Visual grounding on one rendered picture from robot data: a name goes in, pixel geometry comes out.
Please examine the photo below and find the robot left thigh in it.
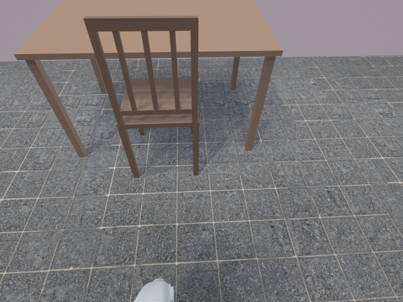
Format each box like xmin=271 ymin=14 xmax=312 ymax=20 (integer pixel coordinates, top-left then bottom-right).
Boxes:
xmin=134 ymin=281 xmax=174 ymax=302

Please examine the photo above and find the table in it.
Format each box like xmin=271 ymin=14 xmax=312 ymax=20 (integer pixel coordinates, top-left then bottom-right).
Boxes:
xmin=14 ymin=0 xmax=283 ymax=157

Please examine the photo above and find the chair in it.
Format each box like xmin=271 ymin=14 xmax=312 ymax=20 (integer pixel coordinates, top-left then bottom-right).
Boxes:
xmin=83 ymin=16 xmax=199 ymax=178

